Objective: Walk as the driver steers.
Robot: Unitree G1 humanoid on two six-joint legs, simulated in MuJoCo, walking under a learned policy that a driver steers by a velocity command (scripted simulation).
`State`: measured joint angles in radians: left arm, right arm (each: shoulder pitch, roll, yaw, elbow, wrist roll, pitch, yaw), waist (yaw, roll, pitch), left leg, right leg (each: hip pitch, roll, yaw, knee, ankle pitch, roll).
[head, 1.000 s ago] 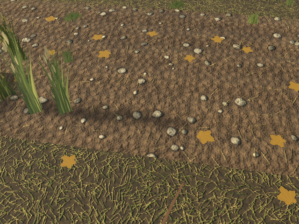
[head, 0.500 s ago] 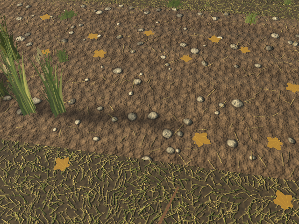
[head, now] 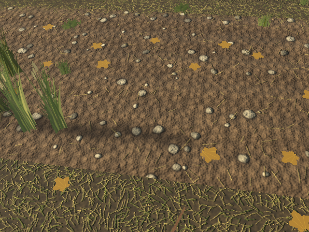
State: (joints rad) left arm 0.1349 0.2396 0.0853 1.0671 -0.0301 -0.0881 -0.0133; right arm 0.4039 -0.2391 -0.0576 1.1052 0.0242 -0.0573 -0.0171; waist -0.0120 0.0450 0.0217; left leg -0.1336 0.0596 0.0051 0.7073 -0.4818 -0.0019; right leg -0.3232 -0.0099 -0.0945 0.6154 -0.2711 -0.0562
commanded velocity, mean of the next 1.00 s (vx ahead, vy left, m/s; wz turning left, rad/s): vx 0.47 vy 0.00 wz -0.18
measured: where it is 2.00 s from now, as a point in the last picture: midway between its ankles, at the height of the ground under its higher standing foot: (205, 126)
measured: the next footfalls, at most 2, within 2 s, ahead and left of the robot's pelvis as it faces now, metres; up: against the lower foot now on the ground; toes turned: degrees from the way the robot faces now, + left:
left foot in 0.48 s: +0.43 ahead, +0.13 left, +0.00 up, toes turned +3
right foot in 1.06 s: +0.71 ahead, -0.14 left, +0.00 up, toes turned -20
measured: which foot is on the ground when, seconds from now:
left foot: up 0.00-0.46, down 0.48-1.00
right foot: down 0.00-0.48, up 0.50-1.00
